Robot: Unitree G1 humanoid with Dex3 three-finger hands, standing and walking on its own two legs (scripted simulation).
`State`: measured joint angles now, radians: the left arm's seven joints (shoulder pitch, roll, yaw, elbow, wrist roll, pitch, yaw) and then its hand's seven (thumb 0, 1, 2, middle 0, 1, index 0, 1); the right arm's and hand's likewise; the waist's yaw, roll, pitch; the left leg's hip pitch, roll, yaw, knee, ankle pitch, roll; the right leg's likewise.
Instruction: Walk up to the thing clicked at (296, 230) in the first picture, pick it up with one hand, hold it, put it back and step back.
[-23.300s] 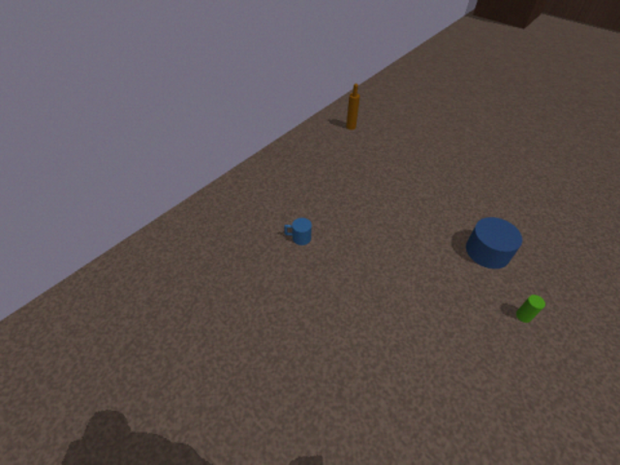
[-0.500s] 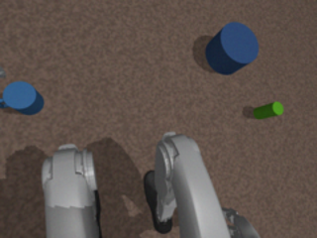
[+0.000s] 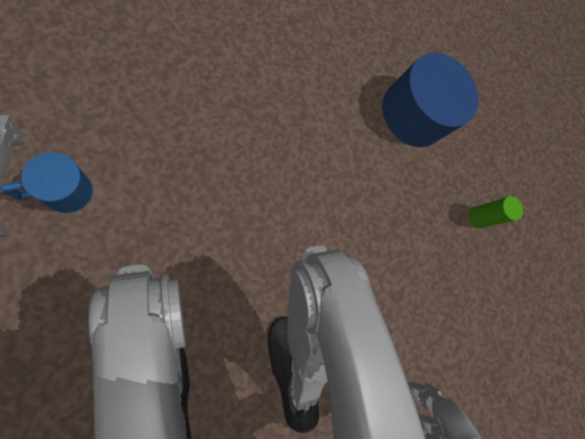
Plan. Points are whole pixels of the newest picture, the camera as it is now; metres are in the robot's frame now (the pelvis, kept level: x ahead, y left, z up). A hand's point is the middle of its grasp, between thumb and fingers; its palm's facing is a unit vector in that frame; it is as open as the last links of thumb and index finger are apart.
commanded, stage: rise first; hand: left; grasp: from above
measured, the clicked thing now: (48, 186) +0.47 +0.32 -0.29
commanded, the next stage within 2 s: approach in 0.04 s
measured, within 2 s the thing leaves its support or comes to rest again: neither
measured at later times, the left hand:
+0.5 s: hand (45, 166) +0.47 +0.29 -0.18, palm faces -0.42 -0.07 -0.91, open 13.7 cm
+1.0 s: hand (38, 182) +0.45 +0.31 -0.21, palm faces -0.49 -0.10 -0.86, open 13.8 cm
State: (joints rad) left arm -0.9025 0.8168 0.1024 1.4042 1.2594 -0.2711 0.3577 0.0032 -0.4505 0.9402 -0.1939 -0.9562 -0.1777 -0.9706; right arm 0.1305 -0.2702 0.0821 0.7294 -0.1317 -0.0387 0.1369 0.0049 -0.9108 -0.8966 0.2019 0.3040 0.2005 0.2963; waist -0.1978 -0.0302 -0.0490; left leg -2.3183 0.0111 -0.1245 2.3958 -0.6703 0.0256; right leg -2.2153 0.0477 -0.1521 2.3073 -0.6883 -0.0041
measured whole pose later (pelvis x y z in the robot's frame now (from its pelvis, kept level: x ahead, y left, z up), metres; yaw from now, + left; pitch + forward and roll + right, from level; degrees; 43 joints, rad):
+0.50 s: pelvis +0.00 +0.00 -0.01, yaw -1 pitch +33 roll -10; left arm -1.06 0.78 0.04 1.56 1.29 -0.22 0.46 0.00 -0.48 0.97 -0.15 -0.99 -0.14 -1.00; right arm 0.14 -0.27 0.13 0.73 -0.17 -0.08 0.13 0.00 -0.90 -0.89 0.20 0.30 0.20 0.30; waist -0.28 -0.05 -0.03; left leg -2.35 0.02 -0.13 2.41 -0.66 0.02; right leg -2.25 0.05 -0.16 2.32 -0.67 -0.01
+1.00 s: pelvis +0.00 +0.00 -0.01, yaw -1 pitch +32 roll -10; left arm -1.00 0.84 0.06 1.53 1.23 -0.23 0.39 0.00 -0.51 1.03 -0.11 -1.07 -0.11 -1.06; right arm 0.17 -0.28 0.16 0.70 -0.16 -0.08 0.14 0.01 -0.90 -0.89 0.20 0.30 0.20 0.30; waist -0.27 -0.05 0.02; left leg -2.35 0.02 -0.15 2.45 -0.68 0.01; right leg -2.25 0.06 -0.18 2.35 -0.68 -0.01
